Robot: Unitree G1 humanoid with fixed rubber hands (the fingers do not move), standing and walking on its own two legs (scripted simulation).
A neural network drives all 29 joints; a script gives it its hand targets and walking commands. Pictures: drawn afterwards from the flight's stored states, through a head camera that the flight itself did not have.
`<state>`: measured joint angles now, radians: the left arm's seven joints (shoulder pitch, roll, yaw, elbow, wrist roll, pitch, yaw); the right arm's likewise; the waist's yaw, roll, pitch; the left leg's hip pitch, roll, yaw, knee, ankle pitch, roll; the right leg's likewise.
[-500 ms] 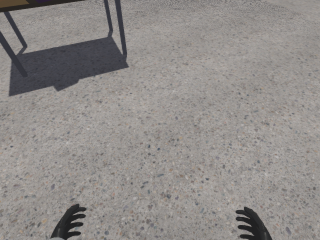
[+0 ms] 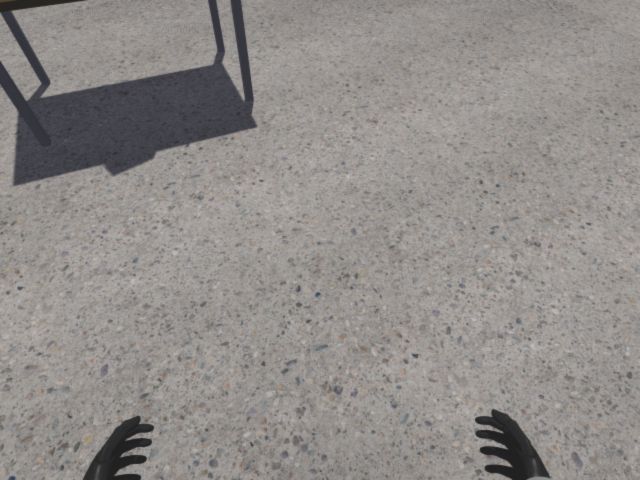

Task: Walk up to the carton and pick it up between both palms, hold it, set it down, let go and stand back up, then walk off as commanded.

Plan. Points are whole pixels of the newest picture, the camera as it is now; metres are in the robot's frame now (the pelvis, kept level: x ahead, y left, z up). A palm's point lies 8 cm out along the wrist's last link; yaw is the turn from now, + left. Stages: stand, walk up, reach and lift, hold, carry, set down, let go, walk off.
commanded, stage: stand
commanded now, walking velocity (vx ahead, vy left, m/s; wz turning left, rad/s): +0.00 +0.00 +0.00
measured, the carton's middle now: out of the picture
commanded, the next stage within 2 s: none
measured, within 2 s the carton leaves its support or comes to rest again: neither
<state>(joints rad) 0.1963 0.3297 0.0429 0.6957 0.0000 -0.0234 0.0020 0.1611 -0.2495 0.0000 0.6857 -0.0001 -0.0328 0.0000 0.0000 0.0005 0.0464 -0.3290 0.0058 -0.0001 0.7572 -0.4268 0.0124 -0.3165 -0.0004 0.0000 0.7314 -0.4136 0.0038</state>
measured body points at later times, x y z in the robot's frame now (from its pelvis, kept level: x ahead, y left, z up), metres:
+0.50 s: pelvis -0.01 +0.00 +0.00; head +0.01 +0.01 +0.45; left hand +0.13 +0.29 -0.10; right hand +0.14 -0.26 -0.10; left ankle -0.02 +0.11 -0.71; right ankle -0.02 -0.13 -0.71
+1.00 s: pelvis -0.03 -0.01 +0.00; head -0.02 -0.01 +0.45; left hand +0.09 +0.29 -0.11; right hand +0.11 -0.27 -0.11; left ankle -0.02 +0.11 -0.71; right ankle -0.02 -0.13 -0.71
